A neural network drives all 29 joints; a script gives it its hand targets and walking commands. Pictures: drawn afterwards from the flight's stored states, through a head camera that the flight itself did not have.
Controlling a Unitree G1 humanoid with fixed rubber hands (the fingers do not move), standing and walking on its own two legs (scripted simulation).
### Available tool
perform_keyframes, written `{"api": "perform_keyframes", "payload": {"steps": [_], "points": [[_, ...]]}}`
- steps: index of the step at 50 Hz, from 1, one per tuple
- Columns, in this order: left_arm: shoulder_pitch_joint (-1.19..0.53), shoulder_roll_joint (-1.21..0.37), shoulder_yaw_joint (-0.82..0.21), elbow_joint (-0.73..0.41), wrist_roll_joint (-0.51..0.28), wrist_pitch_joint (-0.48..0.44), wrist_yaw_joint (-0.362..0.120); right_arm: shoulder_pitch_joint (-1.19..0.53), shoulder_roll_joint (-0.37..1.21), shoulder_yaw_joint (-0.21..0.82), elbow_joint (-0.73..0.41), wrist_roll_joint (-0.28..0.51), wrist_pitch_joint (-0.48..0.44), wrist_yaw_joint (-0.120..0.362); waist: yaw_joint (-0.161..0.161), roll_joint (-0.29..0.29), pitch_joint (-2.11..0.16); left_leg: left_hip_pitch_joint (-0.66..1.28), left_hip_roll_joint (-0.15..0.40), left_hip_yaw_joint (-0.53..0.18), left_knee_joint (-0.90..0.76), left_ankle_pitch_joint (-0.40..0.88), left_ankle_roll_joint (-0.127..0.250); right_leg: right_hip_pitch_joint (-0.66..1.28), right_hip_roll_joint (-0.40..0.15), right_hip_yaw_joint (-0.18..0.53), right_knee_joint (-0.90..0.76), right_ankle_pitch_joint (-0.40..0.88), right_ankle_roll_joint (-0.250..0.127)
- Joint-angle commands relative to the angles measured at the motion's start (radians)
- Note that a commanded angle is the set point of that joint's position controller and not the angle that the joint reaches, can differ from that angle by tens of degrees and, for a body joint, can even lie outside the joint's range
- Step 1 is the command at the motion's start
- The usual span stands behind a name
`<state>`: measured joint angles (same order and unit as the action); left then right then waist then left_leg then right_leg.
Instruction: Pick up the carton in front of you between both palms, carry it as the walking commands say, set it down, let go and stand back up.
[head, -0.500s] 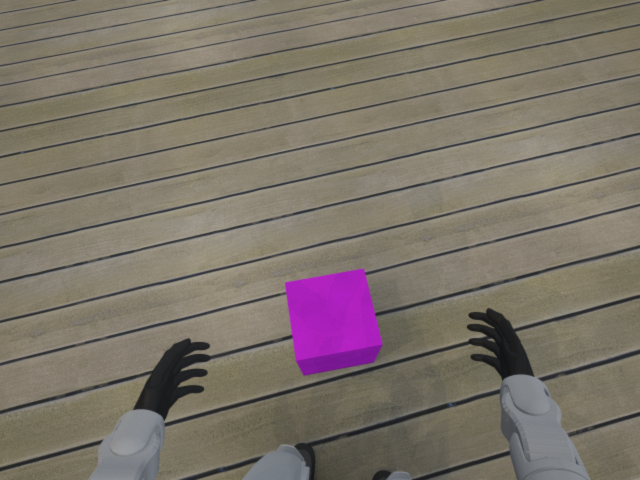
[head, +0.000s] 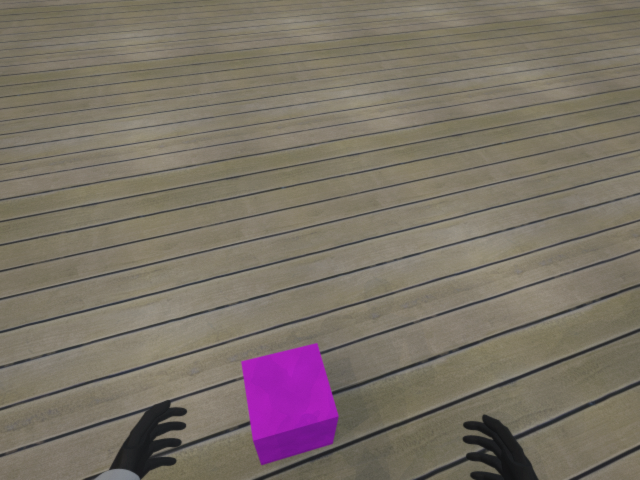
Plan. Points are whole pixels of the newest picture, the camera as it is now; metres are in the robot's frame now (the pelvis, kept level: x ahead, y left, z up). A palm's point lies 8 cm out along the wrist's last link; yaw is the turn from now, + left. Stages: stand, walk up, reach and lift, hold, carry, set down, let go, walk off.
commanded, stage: let go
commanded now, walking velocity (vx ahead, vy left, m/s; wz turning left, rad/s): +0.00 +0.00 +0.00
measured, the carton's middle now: (289, 404) +0.44 +0.08 -0.65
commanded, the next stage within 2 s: stand in 0.26 s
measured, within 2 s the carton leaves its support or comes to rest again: neither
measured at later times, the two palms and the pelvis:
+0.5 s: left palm out of the picture +0.13 +0.30 -0.10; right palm out of the picture +0.13 -0.27 -0.07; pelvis +0.00 +0.03 -0.01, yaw +0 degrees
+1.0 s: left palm out of the picture +0.14 +0.32 -0.11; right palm out of the picture +0.12 -0.26 -0.08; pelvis +0.01 +0.04 +0.00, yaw -1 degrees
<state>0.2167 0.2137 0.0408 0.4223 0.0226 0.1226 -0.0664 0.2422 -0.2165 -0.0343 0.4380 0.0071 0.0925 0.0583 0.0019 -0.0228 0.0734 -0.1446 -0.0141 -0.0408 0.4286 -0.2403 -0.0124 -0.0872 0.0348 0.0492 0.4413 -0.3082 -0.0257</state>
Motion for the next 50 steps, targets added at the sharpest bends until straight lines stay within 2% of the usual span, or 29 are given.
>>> {"api": "perform_keyframes", "payload": {"steps": [1,4,8,13,14,16,17,18,20,26,29,40,50], "points": [[-0.037,0.130,0.034,-0.122,0.014,0.047,0.031,-0.027,-0.066,-0.017,-0.061,0.006,-0.032,-0.025,0.004,0.004,-0.081,0.076,-0.066,0.052,0.020,0.185,-0.005,-0.062,-0.026,-0.006,-0.046,0.368,0.054],[-0.040,0.122,0.024,-0.121,0.003,0.064,0.043,-0.056,-0.076,-0.009,-0.070,0.010,-0.029,-0.032,0.011,-0.010,-0.061,0.065,-0.064,0.046,0.023,0.173,-0.001,-0.078,-0.025,-0.008,-0.043,0.333,0.052],[-0.045,0.113,0.012,-0.129,-0.008,0.083,0.050,-0.057,-0.089,-0.017,-0.065,0.000,-0.015,-0.035,0.001,-0.018,-0.044,0.074,-0.060,0.040,0.017,0.170,-0.003,-0.084,-0.016,-0.020,-0.052,0.294,0.041],[-0.050,0.109,0.008,-0.148,-0.009,0.102,0.055,-0.057,-0.091,-0.021,-0.057,-0.006,0.004,-0.024,-0.007,0.001,-0.036,0.089,-0.053,0.028,0.010,0.157,-0.004,-0.100,-0.009,-0.030,-0.056,0.236,0.028],[-0.093,0.221,0.038,-0.016,0.010,0.017,0.088,-0.056,-0.205,-0.059,0.085,-0.058,-0.025,-0.057,-0.001,-0.127,-0.022,-0.065,0.038,-0.024,0.031,0.056,-0.002,-0.184,-0.059,0.013,-0.051,0.029,0.045],[-0.063,0.207,0.034,0.021,0.026,-0.046,0.090,-0.052,-0.215,-0.061,0.096,-0.065,-0.055,-0.065,-0.010,-0.053,-0.030,-0.094,0.045,-0.051,0.003,-0.091,0.011,-0.203,-0.071,0.061,-0.062,-0.134,0.026],[-0.066,0.207,0.034,0.038,0.030,-0.065,0.087,-0.062,-0.218,-0.060,0.108,-0.065,-0.067,-0.065,-0.012,-0.006,-0.030,-0.115,0.052,-0.068,-0.016,-0.146,0.019,-0.199,-0.071,0.067,-0.050,-0.145,0.022],[-0.063,0.202,0.033,0.055,0.030,-0.079,0.084,-0.075,-0.215,-0.060,0.116,-0.063,-0.077,-0.066,-0.011,0.032,-0.035,-0.136,0.061,-0.084,-0.033,-0.176,0.026,-0.184,-0.068,0.064,-0.029,-0.117,0.022],[-0.060,0.201,0.033,0.092,0.028,-0.100,0.074,-0.097,-0.217,-0.059,0.137,-0.060,-0.089,-0.063,-0.003,0.066,-0.070,-0.145,0.075,-0.099,-0.051,-0.141,0.038,-0.132,-0.063,0.051,0.001,-0.012,0.025],[-0.048,0.239,0.029,0.173,0.021,-0.126,0.078,-0.079,-0.240,-0.055,0.193,-0.051,-0.098,-0.069,-0.011,0.046,-0.135,-0.036,0.082,-0.070,0.020,0.221,0.039,-0.088,-0.082,0.063,0.001,0.225,0.030],[-0.042,0.251,0.024,0.205,0.015,-0.127,0.085,-0.073,-0.259,-0.052,0.219,-0.047,-0.098,-0.075,-0.011,0.048,-0.150,-0.010,0.088,-0.068,0.034,0.306,0.038,-0.072,-0.084,0.060,0.009,0.282,0.029],[-0.051,0.272,0.013,0.296,0.010,-0.130,0.096,-0.096,-0.289,-0.039,0.304,-0.039,-0.104,-0.082,-0.008,0.026,-0.136,0.015,0.097,-0.076,0.020,0.371,0.040,-0.048,-0.098,0.060,-0.005,0.328,0.026],[-0.072,0.285,0.006,0.365,0.008,-0.135,0.097,-0.123,-0.294,-0.031,0.375,-0.036,-0.106,-0.080,-0.011,0.022,-0.116,0.026,0.101,-0.083,-0.017,0.319,0.041,-0.042,-0.110,0.067,-0.045,0.293,0.028]]}}
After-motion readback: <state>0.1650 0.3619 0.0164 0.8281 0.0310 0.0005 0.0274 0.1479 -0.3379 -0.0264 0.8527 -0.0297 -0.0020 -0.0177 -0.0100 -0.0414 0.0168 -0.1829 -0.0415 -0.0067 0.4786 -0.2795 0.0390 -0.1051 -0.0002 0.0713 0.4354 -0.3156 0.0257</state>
